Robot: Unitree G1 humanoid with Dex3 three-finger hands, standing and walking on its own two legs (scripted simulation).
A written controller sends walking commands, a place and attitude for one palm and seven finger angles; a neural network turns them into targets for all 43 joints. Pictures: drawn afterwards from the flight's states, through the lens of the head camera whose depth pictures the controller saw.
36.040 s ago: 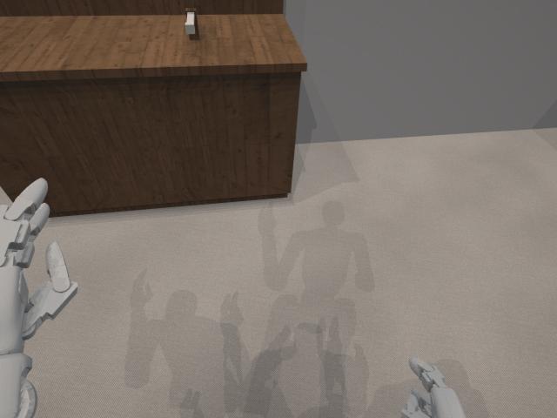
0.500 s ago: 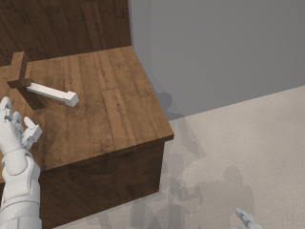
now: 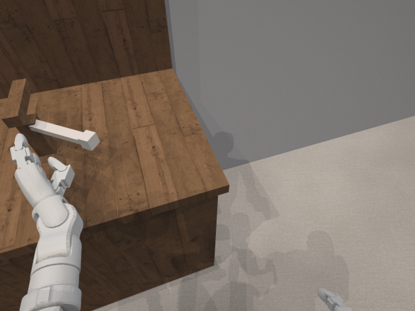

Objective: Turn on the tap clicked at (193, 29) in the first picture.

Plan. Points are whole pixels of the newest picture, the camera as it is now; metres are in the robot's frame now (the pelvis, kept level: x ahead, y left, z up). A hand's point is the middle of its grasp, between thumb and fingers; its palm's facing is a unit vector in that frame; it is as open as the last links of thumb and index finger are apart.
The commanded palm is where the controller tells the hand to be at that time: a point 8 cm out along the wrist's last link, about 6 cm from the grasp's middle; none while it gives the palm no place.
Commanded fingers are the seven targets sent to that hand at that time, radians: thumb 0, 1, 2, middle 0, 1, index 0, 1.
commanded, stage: push the lever round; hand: left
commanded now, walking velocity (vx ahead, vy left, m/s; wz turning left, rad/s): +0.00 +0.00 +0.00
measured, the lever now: (89, 140) +0.42 +0.27 +0.10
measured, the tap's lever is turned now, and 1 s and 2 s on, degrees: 51 55 86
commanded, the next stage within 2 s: lift the hand up off the lever in 2.00 s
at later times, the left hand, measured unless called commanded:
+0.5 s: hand (93, 159) +0.38 +0.25 +0.09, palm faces +0.77 -0.64 -0.07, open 7.8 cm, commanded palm +0.33 +0.27 +0.09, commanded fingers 0.00 0.90 0.90 -0.15 -0.15 -0.15 -0.15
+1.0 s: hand (101, 149) +0.41 +0.24 +0.09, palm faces +0.83 -0.55 -0.06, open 7.6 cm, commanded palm +0.36 +0.25 +0.09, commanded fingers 0.00 0.90 0.90 -0.15 -0.15 -0.15 -0.15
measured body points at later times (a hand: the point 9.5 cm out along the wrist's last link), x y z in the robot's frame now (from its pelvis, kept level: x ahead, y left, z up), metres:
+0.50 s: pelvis +0.00 +0.00 +0.00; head +0.02 -0.01 +0.45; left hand +0.34 +0.28 +0.09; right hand +0.12 -0.25 -0.12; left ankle +0.03 +0.11 -0.71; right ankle -0.03 -0.09 -0.71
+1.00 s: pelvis +0.00 +0.00 -0.01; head +0.02 +0.00 +0.44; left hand +0.36 +0.27 +0.10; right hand +0.11 -0.25 -0.13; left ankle +0.03 +0.11 -0.71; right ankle -0.03 -0.09 -0.71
